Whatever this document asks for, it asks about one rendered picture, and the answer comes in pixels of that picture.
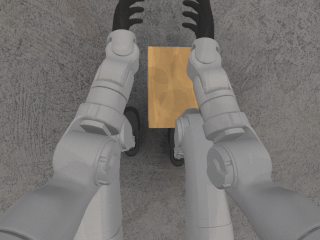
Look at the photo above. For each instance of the robot left upper arm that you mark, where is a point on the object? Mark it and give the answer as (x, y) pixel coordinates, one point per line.
(83, 162)

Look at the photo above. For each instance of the robot left hand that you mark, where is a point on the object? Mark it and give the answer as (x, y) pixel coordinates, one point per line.
(123, 12)

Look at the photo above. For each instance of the right robot shin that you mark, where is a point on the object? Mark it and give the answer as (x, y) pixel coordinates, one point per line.
(177, 152)

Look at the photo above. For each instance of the robot right thigh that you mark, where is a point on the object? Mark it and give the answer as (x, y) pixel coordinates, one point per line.
(207, 215)

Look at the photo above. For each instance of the carton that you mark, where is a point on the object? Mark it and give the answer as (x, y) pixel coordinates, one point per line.
(169, 89)

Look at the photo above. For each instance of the right robot forearm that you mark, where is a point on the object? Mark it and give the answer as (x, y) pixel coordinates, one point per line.
(223, 120)

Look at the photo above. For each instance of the robot right upper arm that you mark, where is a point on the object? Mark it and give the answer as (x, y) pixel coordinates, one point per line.
(243, 169)

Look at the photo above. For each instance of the left robot forearm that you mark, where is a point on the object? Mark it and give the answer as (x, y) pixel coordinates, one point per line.
(102, 112)

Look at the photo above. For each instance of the robot right hand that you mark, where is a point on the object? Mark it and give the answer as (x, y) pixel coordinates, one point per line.
(204, 18)

